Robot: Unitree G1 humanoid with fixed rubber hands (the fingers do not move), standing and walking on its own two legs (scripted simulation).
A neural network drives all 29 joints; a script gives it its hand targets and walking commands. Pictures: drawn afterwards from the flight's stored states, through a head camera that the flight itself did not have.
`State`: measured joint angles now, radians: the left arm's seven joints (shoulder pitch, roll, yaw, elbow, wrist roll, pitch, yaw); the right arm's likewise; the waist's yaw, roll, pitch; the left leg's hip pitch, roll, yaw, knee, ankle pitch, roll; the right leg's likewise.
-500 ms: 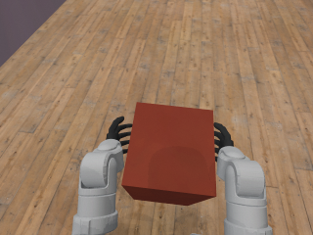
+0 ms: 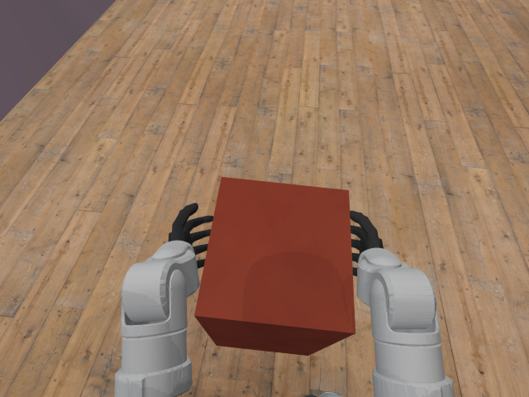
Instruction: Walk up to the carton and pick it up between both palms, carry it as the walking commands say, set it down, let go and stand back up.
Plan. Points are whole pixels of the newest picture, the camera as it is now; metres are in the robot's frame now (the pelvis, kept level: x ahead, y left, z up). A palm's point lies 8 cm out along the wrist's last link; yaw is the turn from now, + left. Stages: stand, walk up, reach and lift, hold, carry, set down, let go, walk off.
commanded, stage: carry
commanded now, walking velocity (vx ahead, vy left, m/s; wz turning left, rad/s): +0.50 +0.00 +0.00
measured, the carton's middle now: (271, 280) +0.29 +0.00 -0.01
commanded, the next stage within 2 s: none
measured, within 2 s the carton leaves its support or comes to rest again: neither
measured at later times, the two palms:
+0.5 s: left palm (196, 99) +0.66 +0.15 +0.06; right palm (321, 101) +0.65 -0.11 +0.06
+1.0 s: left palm (199, 18) +1.02 +0.19 +0.07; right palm (292, 18) +1.03 -0.07 +0.06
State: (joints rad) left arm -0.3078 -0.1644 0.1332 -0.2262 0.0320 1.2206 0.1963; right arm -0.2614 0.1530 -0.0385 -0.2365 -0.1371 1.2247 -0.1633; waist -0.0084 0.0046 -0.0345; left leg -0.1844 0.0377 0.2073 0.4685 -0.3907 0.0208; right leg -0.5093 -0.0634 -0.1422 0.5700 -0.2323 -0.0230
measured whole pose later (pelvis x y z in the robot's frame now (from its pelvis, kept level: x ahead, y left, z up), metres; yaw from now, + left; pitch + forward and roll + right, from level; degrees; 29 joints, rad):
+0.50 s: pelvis +0.35 +0.02 +0.00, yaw +0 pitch +9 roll -1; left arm -0.31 -0.16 0.13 -0.28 0.03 1.22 0.20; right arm -0.27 0.16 -0.03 -0.29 -0.14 1.23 -0.16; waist 0.00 0.02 -0.01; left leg -0.15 0.03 0.18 0.39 -0.39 0.03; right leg -0.59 -0.02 -0.13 0.71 -0.31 -0.01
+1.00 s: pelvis +0.73 +0.04 +0.00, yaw +0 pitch +9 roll +1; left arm -0.30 -0.16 0.16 -0.26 0.03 1.24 0.20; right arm -0.29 0.16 -0.02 -0.21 -0.15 1.23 -0.15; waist 0.02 -0.02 -0.05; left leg -0.27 0.02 0.22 0.44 -0.32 0.04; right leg -0.55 -0.05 -0.07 1.00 -0.47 0.01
